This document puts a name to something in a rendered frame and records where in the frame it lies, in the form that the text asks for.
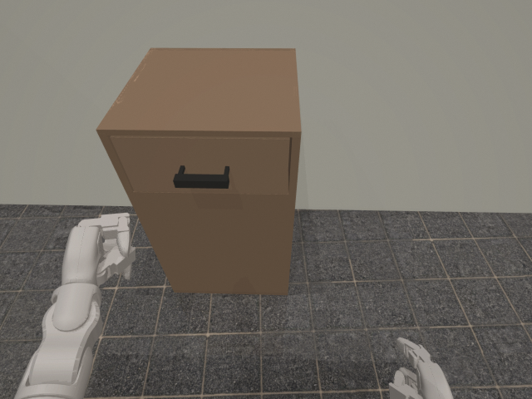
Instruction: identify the drawer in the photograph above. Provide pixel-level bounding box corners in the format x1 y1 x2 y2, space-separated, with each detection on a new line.
110 135 290 194

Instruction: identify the right robot hand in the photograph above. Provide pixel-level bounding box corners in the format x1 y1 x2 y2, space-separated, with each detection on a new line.
389 337 453 399

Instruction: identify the robot left forearm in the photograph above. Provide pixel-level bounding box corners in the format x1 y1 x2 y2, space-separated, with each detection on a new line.
14 282 103 399

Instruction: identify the cabinet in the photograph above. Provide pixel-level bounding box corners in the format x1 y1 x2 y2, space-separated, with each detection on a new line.
96 48 302 295

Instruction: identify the handle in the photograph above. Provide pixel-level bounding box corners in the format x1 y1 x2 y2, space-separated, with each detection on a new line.
173 165 229 189

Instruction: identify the left robot hand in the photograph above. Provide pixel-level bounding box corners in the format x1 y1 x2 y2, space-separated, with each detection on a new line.
62 213 135 288

